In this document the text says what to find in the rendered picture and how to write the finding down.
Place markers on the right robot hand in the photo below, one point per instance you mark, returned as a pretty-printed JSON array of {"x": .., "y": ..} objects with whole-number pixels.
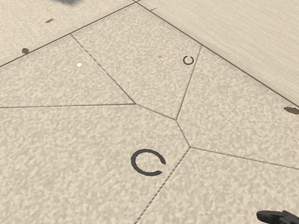
[{"x": 277, "y": 217}]

